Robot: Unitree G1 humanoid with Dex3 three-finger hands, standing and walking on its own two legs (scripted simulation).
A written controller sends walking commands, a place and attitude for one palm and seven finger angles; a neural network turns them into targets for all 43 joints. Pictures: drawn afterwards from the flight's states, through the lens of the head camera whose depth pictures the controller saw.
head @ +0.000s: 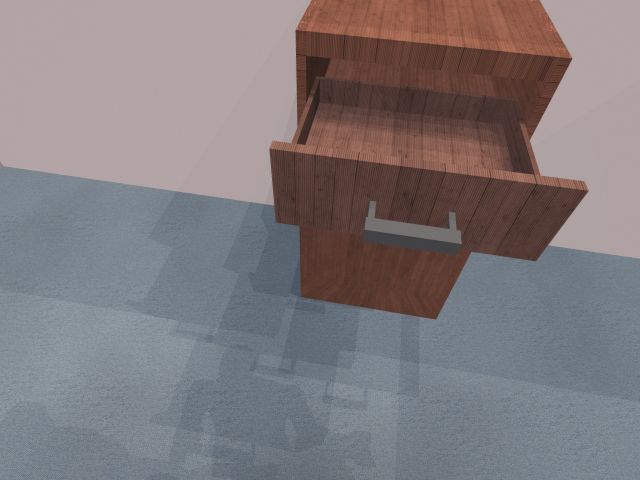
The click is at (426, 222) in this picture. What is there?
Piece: drawer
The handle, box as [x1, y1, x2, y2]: [362, 201, 461, 254]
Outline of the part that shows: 370,201 368,216 365,220 362,240 456,254 461,244 460,231 457,230 455,227 454,212 448,212 448,228 446,229 377,219 374,217 375,201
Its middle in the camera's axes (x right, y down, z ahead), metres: +0.14 -0.02 +0.59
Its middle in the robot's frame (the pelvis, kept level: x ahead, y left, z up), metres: +0.47 -0.10 +0.05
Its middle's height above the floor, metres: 0.81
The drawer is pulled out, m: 0.30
